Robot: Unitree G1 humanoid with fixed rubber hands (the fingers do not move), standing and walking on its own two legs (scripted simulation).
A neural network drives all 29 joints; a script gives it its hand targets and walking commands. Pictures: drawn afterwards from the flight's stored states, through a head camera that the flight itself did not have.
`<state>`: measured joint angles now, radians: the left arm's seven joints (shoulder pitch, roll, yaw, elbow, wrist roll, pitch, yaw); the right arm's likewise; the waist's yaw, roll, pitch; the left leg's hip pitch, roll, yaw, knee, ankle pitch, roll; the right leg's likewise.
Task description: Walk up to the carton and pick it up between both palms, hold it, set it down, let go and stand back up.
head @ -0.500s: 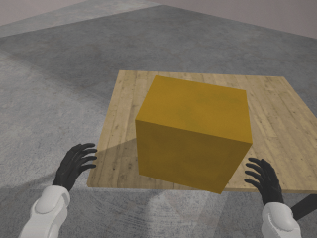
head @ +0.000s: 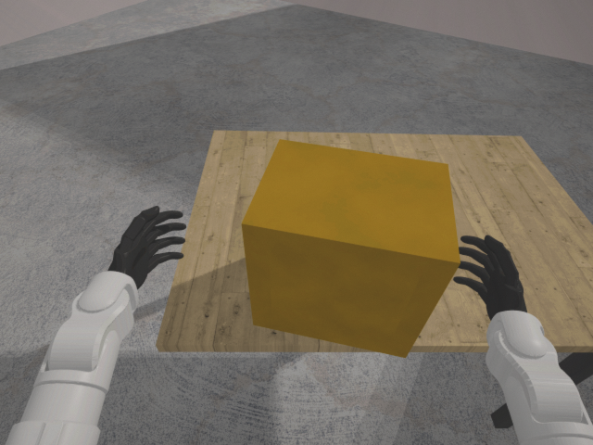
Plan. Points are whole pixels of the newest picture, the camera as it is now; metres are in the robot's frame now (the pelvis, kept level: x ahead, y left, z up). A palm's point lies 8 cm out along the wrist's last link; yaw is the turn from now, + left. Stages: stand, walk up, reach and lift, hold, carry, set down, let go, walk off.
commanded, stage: reach and lift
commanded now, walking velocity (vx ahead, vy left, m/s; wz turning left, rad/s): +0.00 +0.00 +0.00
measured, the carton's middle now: (343, 250) +0.44 -0.05 +0.00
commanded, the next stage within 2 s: none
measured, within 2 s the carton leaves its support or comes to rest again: neither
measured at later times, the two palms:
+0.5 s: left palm (156, 205) +0.40 +0.22 +0.14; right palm (521, 254) +0.33 -0.24 +0.13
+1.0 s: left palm (176, 162) +0.45 +0.20 +0.17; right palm (527, 212) +0.38 -0.26 +0.16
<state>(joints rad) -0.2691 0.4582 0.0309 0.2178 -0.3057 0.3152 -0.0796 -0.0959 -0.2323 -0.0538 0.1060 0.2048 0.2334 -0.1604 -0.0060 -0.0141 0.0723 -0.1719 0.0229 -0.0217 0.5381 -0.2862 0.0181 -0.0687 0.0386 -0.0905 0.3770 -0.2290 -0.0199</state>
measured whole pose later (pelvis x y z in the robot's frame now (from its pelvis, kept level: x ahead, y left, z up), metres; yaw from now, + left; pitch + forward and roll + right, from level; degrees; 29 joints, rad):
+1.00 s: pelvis +0.01 +0.00 +0.00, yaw +0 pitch +0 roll -3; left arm -0.87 0.46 0.03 0.77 -0.31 0.33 -0.08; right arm -0.66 -0.34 -0.05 0.56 0.28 0.28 -0.15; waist -0.10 -0.01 0.04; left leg -0.25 0.02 -0.02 0.53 -0.28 0.02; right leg -0.14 0.04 -0.09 0.37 -0.22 -0.02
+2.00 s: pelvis +0.00 -0.04 -0.02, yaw +0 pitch +17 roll +1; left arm -0.87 0.42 -0.07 1.33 -0.32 -0.28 -0.11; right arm -0.65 -0.14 -0.05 0.92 0.28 -0.19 -0.19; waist -0.10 -0.03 -0.17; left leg -0.63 0.01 -0.02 0.57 -0.24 -0.02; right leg -0.62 0.01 -0.09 0.61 -0.29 -0.03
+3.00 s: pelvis +0.00 -0.03 -0.02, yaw +0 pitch +17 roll +1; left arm -0.89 0.32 -0.04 1.31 -0.20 -0.29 -0.07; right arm -0.68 -0.06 -0.07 0.95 0.18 -0.22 -0.25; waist -0.11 -0.05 -0.17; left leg -0.64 0.00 -0.02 0.57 -0.23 -0.02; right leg -0.62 0.01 -0.09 0.60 -0.28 -0.04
